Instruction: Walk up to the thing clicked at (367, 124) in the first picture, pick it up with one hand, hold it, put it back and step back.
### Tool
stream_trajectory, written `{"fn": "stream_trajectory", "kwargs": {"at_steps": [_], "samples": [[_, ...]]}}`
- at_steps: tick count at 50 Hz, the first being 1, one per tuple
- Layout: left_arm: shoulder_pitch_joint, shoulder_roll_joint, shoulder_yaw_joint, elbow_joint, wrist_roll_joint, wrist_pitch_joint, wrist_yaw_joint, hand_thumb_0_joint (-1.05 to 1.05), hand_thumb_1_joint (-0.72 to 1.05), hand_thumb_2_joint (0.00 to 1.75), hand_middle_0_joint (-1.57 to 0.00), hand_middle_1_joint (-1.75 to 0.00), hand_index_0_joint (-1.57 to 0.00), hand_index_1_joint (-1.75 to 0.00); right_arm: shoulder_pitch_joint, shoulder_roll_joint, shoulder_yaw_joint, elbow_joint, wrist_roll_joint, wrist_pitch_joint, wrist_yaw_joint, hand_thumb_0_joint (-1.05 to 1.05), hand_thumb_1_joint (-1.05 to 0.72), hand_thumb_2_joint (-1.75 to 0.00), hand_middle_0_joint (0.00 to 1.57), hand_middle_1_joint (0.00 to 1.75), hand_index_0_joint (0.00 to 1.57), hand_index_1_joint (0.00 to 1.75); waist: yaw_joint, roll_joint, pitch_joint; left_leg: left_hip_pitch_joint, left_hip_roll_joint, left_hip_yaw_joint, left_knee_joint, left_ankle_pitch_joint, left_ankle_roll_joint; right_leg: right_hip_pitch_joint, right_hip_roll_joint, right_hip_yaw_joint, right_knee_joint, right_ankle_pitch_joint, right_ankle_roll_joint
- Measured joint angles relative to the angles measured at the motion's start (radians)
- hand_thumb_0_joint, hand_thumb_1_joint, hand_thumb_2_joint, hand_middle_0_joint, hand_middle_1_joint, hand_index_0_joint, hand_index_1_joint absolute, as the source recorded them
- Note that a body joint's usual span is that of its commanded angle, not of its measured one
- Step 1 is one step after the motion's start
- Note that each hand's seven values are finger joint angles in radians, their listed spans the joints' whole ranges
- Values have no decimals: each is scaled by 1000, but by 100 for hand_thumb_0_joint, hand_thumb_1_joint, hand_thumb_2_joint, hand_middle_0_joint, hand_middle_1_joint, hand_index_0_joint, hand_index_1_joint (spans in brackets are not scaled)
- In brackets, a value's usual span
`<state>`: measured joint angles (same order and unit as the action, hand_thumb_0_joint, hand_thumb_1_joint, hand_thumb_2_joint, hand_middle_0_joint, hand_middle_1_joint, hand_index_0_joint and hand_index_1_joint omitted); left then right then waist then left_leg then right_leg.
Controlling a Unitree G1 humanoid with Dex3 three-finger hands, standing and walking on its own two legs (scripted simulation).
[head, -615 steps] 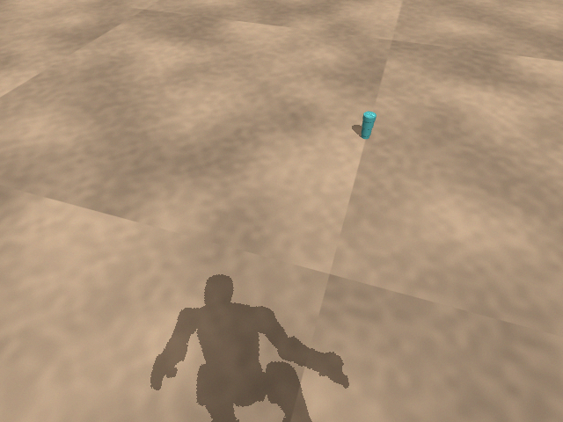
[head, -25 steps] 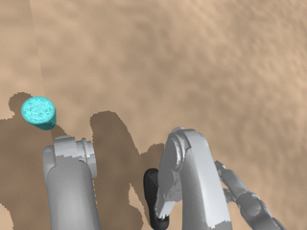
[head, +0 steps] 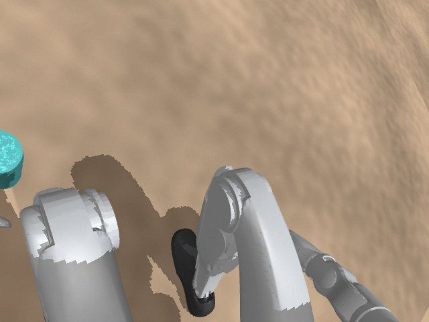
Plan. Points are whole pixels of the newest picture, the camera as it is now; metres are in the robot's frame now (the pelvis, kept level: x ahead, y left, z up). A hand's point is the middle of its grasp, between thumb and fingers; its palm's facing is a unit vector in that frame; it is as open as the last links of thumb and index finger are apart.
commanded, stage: close in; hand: left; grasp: from the side
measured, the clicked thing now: out of the picture +0.40 +0.27 -0.20
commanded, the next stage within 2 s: rest palm in 0.22 s
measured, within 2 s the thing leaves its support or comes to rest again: leaves its support in 1.46 s
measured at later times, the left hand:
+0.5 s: hand out of the picture +0.39 +0.27 -0.17, palm faces +0.25 -0.97 +0.01, open 16.5 cm
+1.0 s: hand out of the picture +0.40 +0.27 -0.18, palm faces +0.29 -0.96 +0.00, open 10.0 cm
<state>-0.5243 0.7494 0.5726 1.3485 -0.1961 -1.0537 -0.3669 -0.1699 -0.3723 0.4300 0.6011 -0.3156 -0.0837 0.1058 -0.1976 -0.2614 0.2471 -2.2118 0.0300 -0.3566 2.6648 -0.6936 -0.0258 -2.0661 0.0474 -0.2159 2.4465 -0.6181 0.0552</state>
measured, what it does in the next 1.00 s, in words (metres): stands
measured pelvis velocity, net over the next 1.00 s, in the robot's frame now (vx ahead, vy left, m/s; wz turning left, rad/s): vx -0.01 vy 0.01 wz -0.05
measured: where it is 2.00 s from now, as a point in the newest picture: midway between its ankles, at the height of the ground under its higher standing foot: (143, 311)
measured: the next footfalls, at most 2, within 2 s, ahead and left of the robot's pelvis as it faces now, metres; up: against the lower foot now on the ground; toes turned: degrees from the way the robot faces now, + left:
none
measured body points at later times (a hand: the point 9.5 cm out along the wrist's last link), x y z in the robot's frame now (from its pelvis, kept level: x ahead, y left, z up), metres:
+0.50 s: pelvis -0.01 +0.01 +0.00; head +0.20 +0.20 +0.34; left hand +0.37 +0.32 -0.17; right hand +0.17 -0.24 -0.02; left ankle +0.09 +0.13 -0.24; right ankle +0.14 -0.12 -0.24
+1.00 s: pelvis -0.01 +0.01 +0.00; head +0.21 +0.20 +0.34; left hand +0.38 +0.32 -0.17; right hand +0.17 -0.23 -0.02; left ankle +0.09 +0.13 -0.24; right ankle +0.14 -0.12 -0.24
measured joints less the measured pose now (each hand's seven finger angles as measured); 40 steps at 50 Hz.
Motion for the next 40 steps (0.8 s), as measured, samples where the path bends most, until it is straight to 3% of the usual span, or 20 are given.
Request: {"fn": "stream_trajectory", "kwargs": {"at_steps": [8, 23, 32, 40], "samples": [[15, -6, -75, 28, 20, -40, 102, -1, -54, 2, -5, -7, -6, -5, 7, -16, 21, -5, -20, 16, 20, 0, -92, -90, 21, 30, 21, 30, -12, 1, 11, 5, 0, -9, 2, 18, 12, 18, 7, -8, -12, 20, 6], [7, 23, -89, 84, 68, -118, 244, -1, -39, 10, -7, -6, -6, -6, 5, -13, 72, -29, -61, 38, 38, 0, -91, -90, 21, 30, 21, 30, -39, -32, 54, 18, 0, -46, 22, 6, 9, 36, 21, -32, -18, 25, 13], [0, 36, -99, 88, 80, -140, 304, -1, -10, 28, -24, -21, -23, -21, -12, -7, 88, -26, -74, 42, 45, 0, -89, -90, 21, 30, 21, 30, -36, -40, 70, 17, -1, -56, 29, 0, 9, 36, 25, -38, -19, 24, 23], [-11, 49, -121, 93, 106, -142, 328, -1, 17, 48, -43, -40, -41, -40, -24, 0, 93, -33, -76, 51, 46, 0, -88, -89, 21, 30, 20, 30, -38, -39, 69, 19, 1, -66, 32, -8, 10, 42, 28, -46, -25, 21, 21]]}}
